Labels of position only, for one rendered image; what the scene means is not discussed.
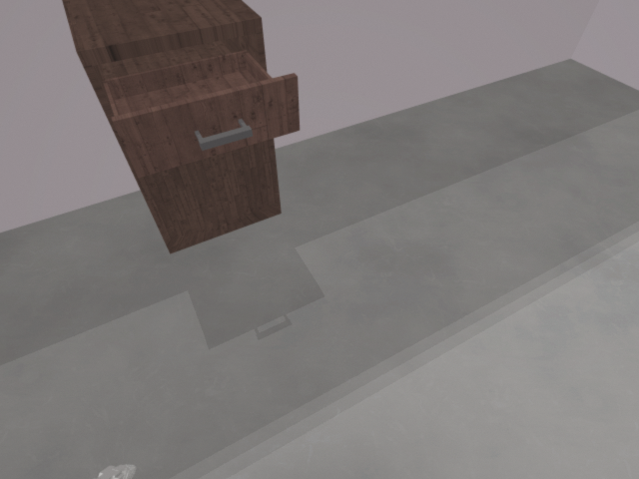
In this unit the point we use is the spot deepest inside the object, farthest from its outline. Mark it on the drawer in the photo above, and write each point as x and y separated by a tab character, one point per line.
157	112

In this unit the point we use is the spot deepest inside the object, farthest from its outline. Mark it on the handle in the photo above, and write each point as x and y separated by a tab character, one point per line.
225	137

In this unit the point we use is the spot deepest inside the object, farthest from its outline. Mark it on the cabinet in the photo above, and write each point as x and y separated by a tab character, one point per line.
211	197

